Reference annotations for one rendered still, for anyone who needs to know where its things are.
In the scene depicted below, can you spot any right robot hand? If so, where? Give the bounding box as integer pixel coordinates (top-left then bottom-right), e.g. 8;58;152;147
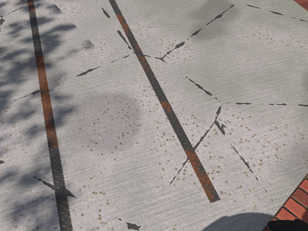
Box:
268;218;308;231

